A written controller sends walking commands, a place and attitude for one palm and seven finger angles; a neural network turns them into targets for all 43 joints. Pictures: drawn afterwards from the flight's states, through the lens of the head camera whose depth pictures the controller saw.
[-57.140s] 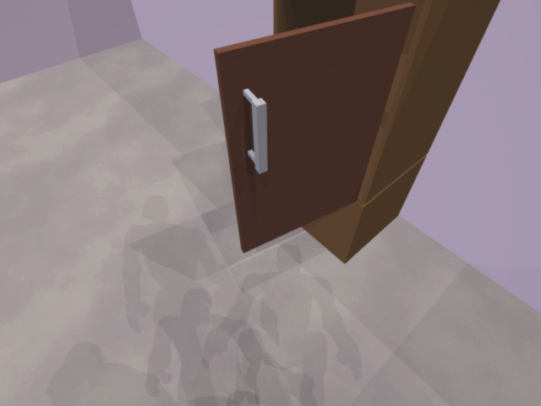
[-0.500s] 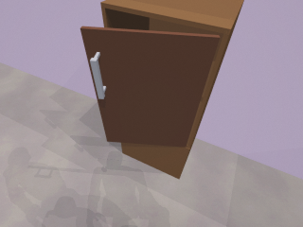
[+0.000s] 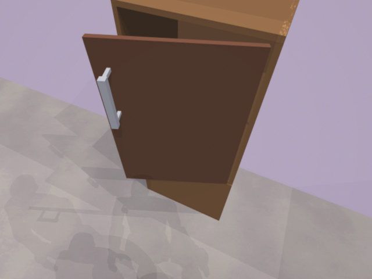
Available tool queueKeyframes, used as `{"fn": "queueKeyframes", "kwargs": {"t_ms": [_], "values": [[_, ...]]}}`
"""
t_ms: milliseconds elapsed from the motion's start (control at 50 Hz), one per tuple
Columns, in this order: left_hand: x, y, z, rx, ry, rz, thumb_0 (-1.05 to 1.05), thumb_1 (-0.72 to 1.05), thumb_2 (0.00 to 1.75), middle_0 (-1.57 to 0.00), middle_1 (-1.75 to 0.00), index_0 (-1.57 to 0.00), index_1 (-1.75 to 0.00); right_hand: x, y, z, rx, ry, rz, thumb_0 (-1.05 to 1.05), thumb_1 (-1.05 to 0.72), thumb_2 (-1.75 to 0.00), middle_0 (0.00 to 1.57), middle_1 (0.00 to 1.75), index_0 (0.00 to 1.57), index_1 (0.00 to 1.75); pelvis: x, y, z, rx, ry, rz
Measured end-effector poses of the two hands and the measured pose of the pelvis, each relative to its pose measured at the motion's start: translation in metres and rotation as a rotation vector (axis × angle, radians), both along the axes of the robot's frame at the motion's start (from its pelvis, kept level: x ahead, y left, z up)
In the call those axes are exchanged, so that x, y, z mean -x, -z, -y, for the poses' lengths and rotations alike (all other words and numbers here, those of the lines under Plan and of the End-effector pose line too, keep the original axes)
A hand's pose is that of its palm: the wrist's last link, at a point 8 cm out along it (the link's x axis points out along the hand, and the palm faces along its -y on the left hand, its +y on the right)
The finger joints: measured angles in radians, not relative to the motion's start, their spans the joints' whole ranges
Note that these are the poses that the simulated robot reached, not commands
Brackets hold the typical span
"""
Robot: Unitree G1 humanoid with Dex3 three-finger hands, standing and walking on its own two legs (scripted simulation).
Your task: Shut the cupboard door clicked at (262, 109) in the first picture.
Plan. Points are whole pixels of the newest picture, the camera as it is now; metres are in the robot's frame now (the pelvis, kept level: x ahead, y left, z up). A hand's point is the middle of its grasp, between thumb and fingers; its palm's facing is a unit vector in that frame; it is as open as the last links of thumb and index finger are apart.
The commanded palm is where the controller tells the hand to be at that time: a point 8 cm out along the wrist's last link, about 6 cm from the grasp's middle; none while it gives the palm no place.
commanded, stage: shuffle to correct the standing spot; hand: left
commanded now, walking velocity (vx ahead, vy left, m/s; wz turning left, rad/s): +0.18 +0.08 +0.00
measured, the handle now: (111, 100) +0.52 +0.23 +0.09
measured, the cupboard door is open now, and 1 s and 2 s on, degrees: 22 22 22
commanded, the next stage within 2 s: come to a stop and stand still in 0.20 s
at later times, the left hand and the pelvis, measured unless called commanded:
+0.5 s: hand out of the picture +0.08 +0.22 -0.19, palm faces +0.04 -0.99 -0.16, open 7.4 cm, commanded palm none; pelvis +0.09 +0.04 +0.00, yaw +1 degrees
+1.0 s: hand (124, 241) +0.24 +0.18 -0.17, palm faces +0.03 -0.97 -0.24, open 7.4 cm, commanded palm none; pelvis +0.15 +0.00 -0.01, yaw +2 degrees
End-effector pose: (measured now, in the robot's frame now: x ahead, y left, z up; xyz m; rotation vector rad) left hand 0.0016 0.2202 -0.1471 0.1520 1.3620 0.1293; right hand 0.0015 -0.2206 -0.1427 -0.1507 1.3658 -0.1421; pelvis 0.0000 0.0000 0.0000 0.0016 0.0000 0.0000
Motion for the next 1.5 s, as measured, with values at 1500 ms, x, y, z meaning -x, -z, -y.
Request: {"fn": "queueKeyframes", "kwargs": {"t_ms": [1500], "values": [[-0.098, 0.002, -0.062, -0.032, -0.127, 0.012, 0.00, 0.90, 0.89, -0.20, -0.29, -0.20, -0.30, -0.156, -0.010, -0.037, 0.042, -0.090, 0.077, 0.00, -0.94, -0.90, 0.20, 0.30, 0.20, 0.30, -0.106, 0.002, -0.040, -0.007, -0.058, 0.003]]}}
